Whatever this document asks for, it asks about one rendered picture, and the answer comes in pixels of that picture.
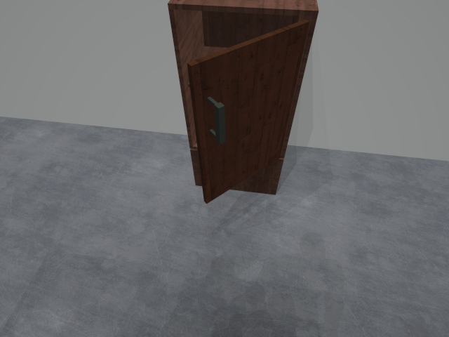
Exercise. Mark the handle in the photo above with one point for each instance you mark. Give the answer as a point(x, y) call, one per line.
point(219, 132)

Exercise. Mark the cupboard door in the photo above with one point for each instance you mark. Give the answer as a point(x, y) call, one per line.
point(255, 81)

